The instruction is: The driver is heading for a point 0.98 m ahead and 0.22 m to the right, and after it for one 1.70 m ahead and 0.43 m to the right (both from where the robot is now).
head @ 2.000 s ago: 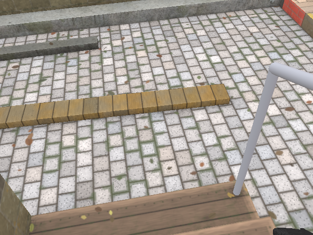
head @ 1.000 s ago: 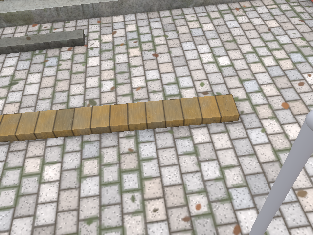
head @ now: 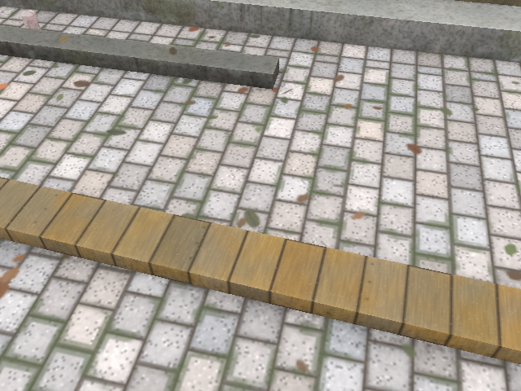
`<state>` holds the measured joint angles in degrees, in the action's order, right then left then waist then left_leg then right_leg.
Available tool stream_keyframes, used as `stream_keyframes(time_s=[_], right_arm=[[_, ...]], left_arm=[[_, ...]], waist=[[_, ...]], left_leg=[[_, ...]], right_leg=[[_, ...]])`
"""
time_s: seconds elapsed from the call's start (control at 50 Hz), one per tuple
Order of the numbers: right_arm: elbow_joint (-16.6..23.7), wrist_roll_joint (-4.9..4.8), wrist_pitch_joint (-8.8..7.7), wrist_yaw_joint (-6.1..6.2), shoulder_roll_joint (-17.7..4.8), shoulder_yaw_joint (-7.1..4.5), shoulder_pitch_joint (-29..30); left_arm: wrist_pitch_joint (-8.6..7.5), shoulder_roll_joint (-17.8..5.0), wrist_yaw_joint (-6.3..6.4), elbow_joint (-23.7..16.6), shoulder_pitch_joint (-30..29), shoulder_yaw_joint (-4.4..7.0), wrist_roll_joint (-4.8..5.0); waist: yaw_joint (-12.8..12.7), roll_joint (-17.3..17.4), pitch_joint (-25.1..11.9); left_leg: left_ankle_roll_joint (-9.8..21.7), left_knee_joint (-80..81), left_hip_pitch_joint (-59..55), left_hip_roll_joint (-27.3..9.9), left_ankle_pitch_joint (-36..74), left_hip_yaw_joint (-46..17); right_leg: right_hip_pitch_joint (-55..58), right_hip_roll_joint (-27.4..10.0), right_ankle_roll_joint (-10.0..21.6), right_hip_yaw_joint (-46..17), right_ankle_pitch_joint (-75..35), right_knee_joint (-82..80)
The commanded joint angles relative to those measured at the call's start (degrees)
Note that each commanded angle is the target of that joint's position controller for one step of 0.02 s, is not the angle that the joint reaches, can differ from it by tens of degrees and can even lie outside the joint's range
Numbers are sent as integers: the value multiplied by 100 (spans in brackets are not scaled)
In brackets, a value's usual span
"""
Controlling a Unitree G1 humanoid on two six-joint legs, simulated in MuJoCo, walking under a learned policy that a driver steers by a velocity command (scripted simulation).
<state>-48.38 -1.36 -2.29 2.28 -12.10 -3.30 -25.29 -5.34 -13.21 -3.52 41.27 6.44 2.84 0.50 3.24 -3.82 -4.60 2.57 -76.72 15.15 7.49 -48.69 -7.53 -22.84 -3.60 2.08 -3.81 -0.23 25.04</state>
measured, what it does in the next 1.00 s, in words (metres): goes down, turning right: left foot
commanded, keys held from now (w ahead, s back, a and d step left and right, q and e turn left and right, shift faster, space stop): w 0.46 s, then w+e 0.54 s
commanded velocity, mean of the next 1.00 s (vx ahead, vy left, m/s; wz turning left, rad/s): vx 0.50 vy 0.00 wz -0.18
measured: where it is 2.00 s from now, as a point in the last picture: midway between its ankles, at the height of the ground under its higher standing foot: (324, 264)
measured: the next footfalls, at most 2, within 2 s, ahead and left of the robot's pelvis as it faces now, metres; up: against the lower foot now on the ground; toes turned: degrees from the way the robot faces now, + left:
left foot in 0.44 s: +0.44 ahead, +0.08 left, +0.00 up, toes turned -2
right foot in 1.02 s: +0.64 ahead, -0.18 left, +0.00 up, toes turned -18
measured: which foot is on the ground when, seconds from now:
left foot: up 0.00-0.42, down 0.44-1.00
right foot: down 0.00-0.44, up 0.46-1.00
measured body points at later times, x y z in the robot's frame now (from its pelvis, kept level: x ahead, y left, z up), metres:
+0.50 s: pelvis +0.29 +0.00 -0.03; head +0.33 +0.01 +0.42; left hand +0.26 +0.26 -0.17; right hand +0.55 -0.22 -0.08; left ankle +0.40 +0.08 -0.75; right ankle +0.10 -0.12 -0.69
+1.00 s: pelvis +0.54 -0.05 -0.02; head +0.58 -0.06 +0.43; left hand +0.80 +0.11 -0.12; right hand +0.48 -0.31 -0.16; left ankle +0.40 +0.09 -0.74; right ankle +0.61 -0.18 -0.74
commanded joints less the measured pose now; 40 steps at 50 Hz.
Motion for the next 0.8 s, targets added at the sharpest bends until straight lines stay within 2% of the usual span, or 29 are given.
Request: stream_keyframes(time_s=[0.02, 0.04, 0.06, 0.08, 0.1, 0.12, 0.14, 0.16, 0.18, 0.2, 0.24, 0.26, 0.28, 0.34, 0.38, 0.4, 0.42, 0.44, 0.46, 0.48, 0.5, 0.52, 0.54, 0.56, 0.58, 0.62, 0.66, 0.72, 0.8], right_arm=[[93, -148, -369, -235, -8, 138, -863], [528, -326, -472, -193, -257, 142, -468], [709, -193, -371, -70, -369, 102, 723], [896, -218, -304, 29, -383, 95, 1034], [957, -104, -219, 47, -408, 120, 1100], [957, 58, -128, 17, -280, 127, 1168], [940, 7, -123, -56, -361, 35, 1189], [1116, 117, -153, -76, -375, 35, 1485], [1139, 272, -225, -61, -400, 6, 1608], [1201, 340, -267, -86, -215, 52, 1852], [1299, 200, -282, -189, 45, 133, 2185], [1357, 125, -237, -232, 101, 142, 2351], [1423, 75, -210, -265, 79, 131, 2584], [1634, 38, -242, -352, -84, 58, 3134], [1713, 38, -291, -406, -254, 6, 3245], [1688, 62, -321, -411, -345, -38, 3101], [1592, 92, -341, -393, -477, -108, 2688], [1279, 105, -375, -392, -702, -200, 1673], [1011, 205, -381, -364, -1229, -316, 361], [789, 106, -375, -441, -1388, -352, 99], [777, 65, -308, -375, -898, -258, 61], [787, 69, -292, -318, -770, -189, 610], [840, 110, -301, -321, -695, -140, 1087], [830, 176, -346, -346, -583, -119, 1413], [836, 260, -404, -357, -550, -109, 1536], [693, 247, -480, -358, -541, -127, 1534], [536, 235, -505, -309, -656, -161, 1394], [373, 237, -479, -242, -727, -173, 1224], [163, 209, -409, -186, -748, -144, 973]], left_arm=[[145, -1204, 39, 914, 3393, 376, -4], [193, -1724, 78, 1063, 3294, 543, 193], [290, -803, 188, 956, 2830, 276, 111], [246, -852, 291, 839, 2180, 209, -21], [147, -676, 276, 621, 1557, 89, -161], [105, -383, 229, 622, 1227, -36, -101], [11, -77, 206, 602, 983, -170, -142], [-14, -364, 270, 563, 841, -123, -137], [-40, -523, 371, 576, 942, -65, -161], [-47, -537, 456, 699, 1259, -67, -98], [-16, -680, 535, 838, 1623, -20, 70], [3, -735, 573, 910, 1849, 16, 186], [26, -713, 580, 987, 2009, 29, 220], [96, -650, 546, 1182, 2399, 74, 200], [177, -782, 529, 1147, 2349, 156, 98], [189, -870, 517, 1102, 2225, 194, 72], [194, -910, 501, 1038, 2124, 212, 80], [186, -807, 466, 904, 1868, 178, -10], [122, -620, 456, 670, 1795, 101, -176], [31, -106, 332, 811, 2783, -88, -62], [-27, -715, 302, 895, 2466, 92, 116], [-18, -917, 344, 666, 1756, 182, 246], [26, -870, 401, 553, 1355, 195, 191], [88, -790, 452, 532, 1228, 231, 111], [154, -704, 462, 553, 1316, 224, 82], [246, -441, 453, 583, 1449, 212, 65], [293, -363, 444, 473, 1249, 222, 80], [275, -461, 400, 322, 855, 264, 85], [333, -339, 309, 167, 401, 188, 11]], waist=[[-977, -1508, -1079], [-966, -1958, -1383], [-1074, -307, -676], [-780, -419, -433], [-424, 370, -140], [-210, 204, 303], [60, 226, 602], [25, -51, 929], [-105, -293, 838], [-207, -384, 591], [-366, -301, 420], [-483, -214, 466], [-597, -136, 563], [-796, -41, 806], [-754, 36, 809], [-631, -28, 672], [-403, -93, 358], [104, -122, -263], [489, 629, -1385], [158, 2115, -2372], [375, 1550, -1941], [276, 1313, -795], [74, 723, -268], [-144, 567, 30], [-318, 661, 36], [-444, 750, 81], [-473, 715, 191], [-371, 620, 378], [-131, 743, 606]], left_leg=[[-334, -4462, 4599, 168, -33, -309], [-372, -4466, 5666, -73, 696, -91], [-286, -3800, 5977, -581, 1461, 468], [-300, -3782, 5706, -756, 2014, 472], [-194, -3108, 5053, -1132, 2601, 200], [-75, -2663, 4700, -1268, 2626, 74], [79, -1381, 4283, -1423, 3486, -155], [-55, 82, 3583, -1286, 4108, 202], [-193, 1261, 2952, -1199, 4803, 447], [-318, 2020, 2468, -1119, 5342, 546], [-434, 3375, 2029, -899, 5749, 712], [-444, 3829, 1983, -830, 5700, 716], [-414, 4115, 2075, -809, 5697, 703], [-167, 4602, 2377, -809, 5497, 649], [27, 4779, 2175, -786, 4956, 669], [134, 4900, 1721, -660, 4671, 769], [256, 5009, 956, -494, 4581, 921], [552, 4927, -553, -663, 5027, 717], [1065, 4466, -2873, -1830, 6337, -575], [1916, 5009, -4422, -3088, 5222, -2899], [1678, 5398, -4097, -2878, 3985, -2979], [1421, 5660, -3098, -2709, 4067, -2134], [1244, 5914, -2066, -2494, 4531, -1605], [1130, 6118, -1357, -2300, 4863, -1201], [1033, 6322, -930, -2178, 4824, -898], [1015, 6631, -534, -2073, 5027, -426], [1016, 6770, -562, -2145, 5303, -90], [939, 6812, -842, -2118, 5729, 384], [749, 6781, -944, -1964, 5860, 1056]], right_leg=[[4963, -1601, 1474, -2169, -2664, 1291], [5356, -2128, 1951, -3568, 276, 201], [4598, -1744, 1487, -3475, 1820, -583], [3720, -1949, 1579, -3741, 1915, -737], [2498, -1991, 1552, -3649, 1893, -731], [1449, -1703, 1441, -3076, 1518, -619], [727, -1245, 1053, -2293, 1472, -744], [-144, -704, 953, -1422, 625, -1107], [-290, -389, 925, -854, -283, -1225], [-153, -346, 920, -654, -911, -1169], [481, -411, 902, -491, -1406, -1210], [893, -559, 912, -581, -1514, -1283], [1260, -676, 900, -653, -1400, -1296], [2164, -872, 817, -705, -1241, -1114], [2425, -951, 720, -645, -1407, -843], [2447, -898, 665, -600, -2070, -575], [2413, -782, 617, -522, -2963, -101], [1875, -503, 418, -366, -3324, 1053], [352, -11, 245, -108, -1395, 3008], [-1398, 735, 45, -391, 3305, 4701], [-2024, 491, 62, -766, 3292, 5146], [-2375, 271, 29, -469, 2744, 5024], [-2106, 32, -9, -324, 2235, 4702], [-1816, -102, -29, -294, 1977, 4342], [-1461, -236, -31, -344, 1751, 4206], [-1215, -270, -57, -313, 1471, 4059], [-1549, -265, -113, -426, 1061, 3862], [-2000, -193, -185, -576, 214, 3147], [-1807, -112, -152, -113, -507, 2402]])
Keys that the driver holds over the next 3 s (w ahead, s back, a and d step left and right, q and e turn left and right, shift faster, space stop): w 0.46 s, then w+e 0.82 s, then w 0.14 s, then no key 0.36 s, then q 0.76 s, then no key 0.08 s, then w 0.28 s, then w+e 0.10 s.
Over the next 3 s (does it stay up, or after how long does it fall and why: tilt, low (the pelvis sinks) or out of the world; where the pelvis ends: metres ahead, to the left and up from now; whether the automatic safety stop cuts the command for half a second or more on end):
stays up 0.82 -0.16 0.07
